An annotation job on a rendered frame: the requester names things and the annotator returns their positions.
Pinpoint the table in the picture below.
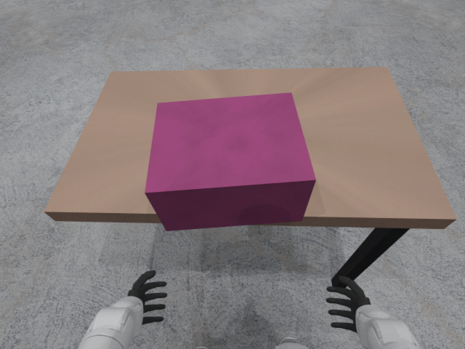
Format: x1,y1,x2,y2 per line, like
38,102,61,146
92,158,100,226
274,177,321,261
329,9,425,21
44,67,457,288

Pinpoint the carton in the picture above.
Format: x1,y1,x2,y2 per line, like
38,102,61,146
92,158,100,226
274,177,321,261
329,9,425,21
145,92,316,231

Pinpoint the robot left hand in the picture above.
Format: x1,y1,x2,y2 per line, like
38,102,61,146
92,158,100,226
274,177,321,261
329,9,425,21
127,270,167,325

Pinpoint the robot right hand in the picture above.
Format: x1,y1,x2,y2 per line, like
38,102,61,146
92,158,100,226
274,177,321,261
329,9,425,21
326,276,371,333

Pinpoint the right robot shin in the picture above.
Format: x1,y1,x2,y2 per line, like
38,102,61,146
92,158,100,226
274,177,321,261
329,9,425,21
280,337,296,345

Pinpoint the robot left forearm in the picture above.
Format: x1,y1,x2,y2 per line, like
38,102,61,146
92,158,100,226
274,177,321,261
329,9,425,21
78,296,143,349

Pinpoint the robot right forearm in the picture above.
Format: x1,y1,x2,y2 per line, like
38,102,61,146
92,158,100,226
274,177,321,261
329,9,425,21
355,305,421,349

